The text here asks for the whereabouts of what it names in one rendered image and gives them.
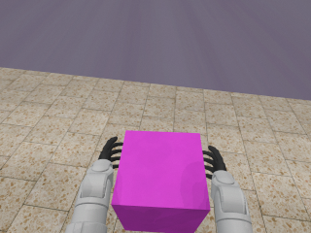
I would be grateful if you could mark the carton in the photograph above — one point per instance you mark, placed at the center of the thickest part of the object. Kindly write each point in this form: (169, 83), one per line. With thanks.
(161, 182)

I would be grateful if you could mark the right robot forearm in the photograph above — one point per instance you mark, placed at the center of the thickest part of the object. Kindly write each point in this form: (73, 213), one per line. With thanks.
(232, 213)

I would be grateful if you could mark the robot left hand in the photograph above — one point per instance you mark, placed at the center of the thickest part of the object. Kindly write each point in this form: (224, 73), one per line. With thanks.
(108, 151)

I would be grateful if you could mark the left robot forearm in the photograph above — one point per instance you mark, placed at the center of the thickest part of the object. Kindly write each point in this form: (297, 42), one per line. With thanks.
(93, 199)

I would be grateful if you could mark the robot right hand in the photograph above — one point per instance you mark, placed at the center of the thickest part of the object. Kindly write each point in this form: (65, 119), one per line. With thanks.
(217, 161)

